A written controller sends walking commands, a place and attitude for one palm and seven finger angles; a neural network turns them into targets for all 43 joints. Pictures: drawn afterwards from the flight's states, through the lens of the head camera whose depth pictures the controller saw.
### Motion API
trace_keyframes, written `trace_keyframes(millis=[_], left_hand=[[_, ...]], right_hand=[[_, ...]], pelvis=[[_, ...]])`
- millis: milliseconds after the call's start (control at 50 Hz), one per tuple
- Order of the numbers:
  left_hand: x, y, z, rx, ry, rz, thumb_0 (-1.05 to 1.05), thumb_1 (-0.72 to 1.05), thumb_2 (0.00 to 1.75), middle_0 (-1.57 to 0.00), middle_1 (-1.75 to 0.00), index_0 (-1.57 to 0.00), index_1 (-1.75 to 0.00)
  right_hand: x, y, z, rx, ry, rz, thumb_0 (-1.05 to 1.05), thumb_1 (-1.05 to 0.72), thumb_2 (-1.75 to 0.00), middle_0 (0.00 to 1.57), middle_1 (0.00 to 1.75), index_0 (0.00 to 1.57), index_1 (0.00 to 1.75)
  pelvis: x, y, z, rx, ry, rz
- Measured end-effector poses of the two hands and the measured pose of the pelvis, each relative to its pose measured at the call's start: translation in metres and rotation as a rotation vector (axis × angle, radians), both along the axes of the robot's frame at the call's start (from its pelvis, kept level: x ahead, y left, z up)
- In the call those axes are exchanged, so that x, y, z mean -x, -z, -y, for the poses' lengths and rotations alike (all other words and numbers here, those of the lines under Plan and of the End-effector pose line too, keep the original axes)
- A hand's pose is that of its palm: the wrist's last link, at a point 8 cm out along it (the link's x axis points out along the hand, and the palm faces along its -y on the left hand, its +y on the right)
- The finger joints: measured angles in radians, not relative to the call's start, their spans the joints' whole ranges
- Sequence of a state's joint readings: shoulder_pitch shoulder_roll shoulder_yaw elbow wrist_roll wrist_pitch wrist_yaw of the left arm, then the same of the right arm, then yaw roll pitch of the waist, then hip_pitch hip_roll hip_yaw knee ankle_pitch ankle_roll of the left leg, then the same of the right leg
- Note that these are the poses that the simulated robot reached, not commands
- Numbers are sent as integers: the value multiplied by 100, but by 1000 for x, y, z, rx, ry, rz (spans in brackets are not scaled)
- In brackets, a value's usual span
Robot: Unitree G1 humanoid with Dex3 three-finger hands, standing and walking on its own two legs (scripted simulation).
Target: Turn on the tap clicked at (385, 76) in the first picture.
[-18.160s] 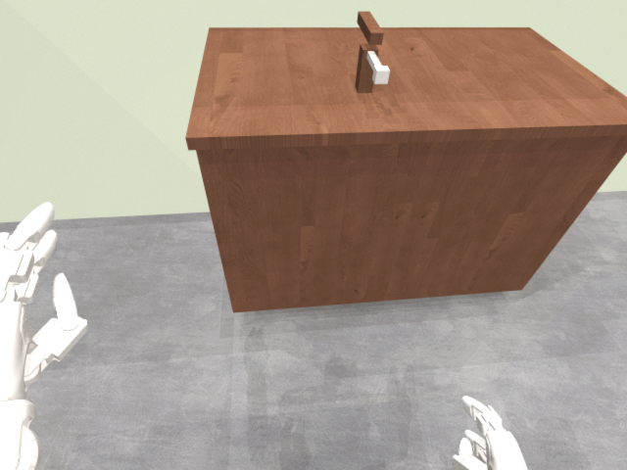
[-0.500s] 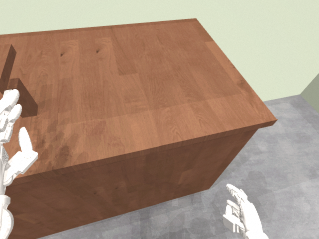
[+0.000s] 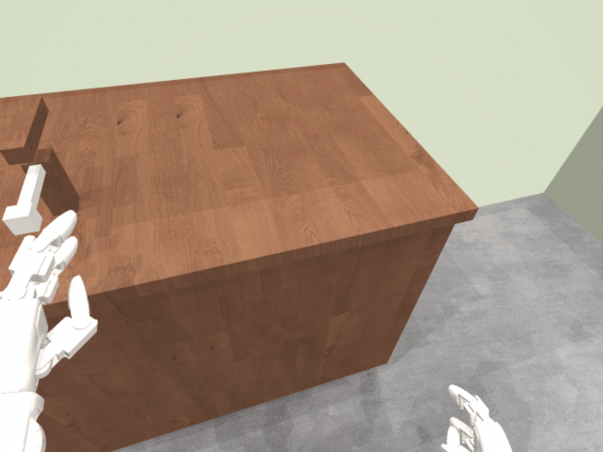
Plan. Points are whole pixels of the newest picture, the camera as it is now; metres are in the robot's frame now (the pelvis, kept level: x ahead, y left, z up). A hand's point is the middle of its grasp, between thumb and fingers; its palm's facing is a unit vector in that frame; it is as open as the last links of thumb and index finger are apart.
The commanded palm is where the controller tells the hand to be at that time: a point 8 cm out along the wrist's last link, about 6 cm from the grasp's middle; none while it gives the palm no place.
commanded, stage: come to a stop and stand still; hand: left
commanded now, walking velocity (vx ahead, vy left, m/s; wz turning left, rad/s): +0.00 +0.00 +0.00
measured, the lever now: (23, 219) +0.34 +0.38 +0.14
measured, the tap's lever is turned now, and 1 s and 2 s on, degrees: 0 0 0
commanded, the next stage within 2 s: look again from close up in 0.78 s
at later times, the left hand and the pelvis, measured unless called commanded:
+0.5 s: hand (18, 375) +0.14 +0.26 +0.16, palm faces +0.40 -0.85 -0.33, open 7.4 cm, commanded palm +0.09 +0.29 +0.18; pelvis -0.08 +0.01 -0.02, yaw -1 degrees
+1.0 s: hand (51, 369) +0.15 +0.23 +0.16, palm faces +0.34 -0.86 -0.38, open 7.4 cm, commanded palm +0.09 +0.27 +0.18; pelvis -0.08 +0.00 +0.00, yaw -3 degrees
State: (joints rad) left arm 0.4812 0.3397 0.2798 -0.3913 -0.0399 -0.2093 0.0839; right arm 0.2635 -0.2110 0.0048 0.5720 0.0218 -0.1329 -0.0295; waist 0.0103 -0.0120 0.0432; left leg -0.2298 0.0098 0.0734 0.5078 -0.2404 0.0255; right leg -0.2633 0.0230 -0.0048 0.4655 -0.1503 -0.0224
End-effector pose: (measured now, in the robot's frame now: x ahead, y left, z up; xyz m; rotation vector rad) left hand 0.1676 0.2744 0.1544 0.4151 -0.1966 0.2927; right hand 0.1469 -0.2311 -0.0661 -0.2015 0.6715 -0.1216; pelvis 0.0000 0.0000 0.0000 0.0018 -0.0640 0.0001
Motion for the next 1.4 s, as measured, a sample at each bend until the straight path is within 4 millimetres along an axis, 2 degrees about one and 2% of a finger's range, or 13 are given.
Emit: trace_keyframes(millis=[100,200,300,420,520,620,720,860,1020,1200,1400], left_hand=[[14,-20,-23,-16,-96,116,2,88,90,-22,-30,-21,-31],[22,-40,-21,-31,-72,235,1,89,90,-21,-30,-21,-31],[32,-26,-14,-53,-34,162,1,89,90,-21,-30,-20,-30],[57,-11,-20,-52,-49,105,1,88,90,-21,-30,-21,-31],[63,-16,-26,-37,-23,205,1,88,90,-21,-30,-21,-31],[59,-21,-31,-24,-32,181,1,88,90,-21,-30,-21,-31],[66,-31,-21,-56,4,144,1,89,90,-21,-30,-21,-31],[62,-39,-9,-108,14,122,1,88,90,-21,-30,-21,-31],[55,-19,2,-28,1,47,1,89,90,-21,-30,-21,-31],[53,-27,11,-29,-16,86,1,88,90,-21,-30,-21,-31],[41,-18,14,-9,-24,41,1,89,90,-21,-30,-21,-31]], right_hand=[[19,-6,2,47,-28,-22,2,-90,-90,20,30,20,30],[26,-9,-3,39,-45,24,2,-90,-90,20,30,20,30],[32,-6,-12,-13,-36,61,2,-90,-90,20,30,20,30],[46,7,-19,6,-82,-3,2,-90,-90,20,30,20,30],[70,16,-22,38,-47,-36,2,-90,-90,21,30,20,30],[102,11,-30,-24,-7,-71,2,-90,-90,20,30,20,30],[119,5,-28,-28,3,-104,2,-90,-90,21,30,20,30],[108,11,-10,-16,-3,-108,2,-90,-90,21,30,21,30],[80,0,9,6,43,-30,2,-90,-90,20,30,20,30],[59,-7,12,10,14,-1,2,-90,-90,20,30,20,30],[59,5,12,-12,22,-50,2,-90,-90,20,30,20,30]], pelvis=[[19,-3,2,12,4,5],[35,-1,-3,9,6,27],[46,3,-3,-4,-7,41],[65,11,-3,-1,-16,31],[81,21,-13,17,21,33],[88,7,-14,19,10,22],[87,-3,-13,28,36,-34],[90,-4,-4,33,40,-60],[81,-4,2,9,56,-55],[75,-5,12,7,54,-58],[66,-3,13,9,51,-65]])
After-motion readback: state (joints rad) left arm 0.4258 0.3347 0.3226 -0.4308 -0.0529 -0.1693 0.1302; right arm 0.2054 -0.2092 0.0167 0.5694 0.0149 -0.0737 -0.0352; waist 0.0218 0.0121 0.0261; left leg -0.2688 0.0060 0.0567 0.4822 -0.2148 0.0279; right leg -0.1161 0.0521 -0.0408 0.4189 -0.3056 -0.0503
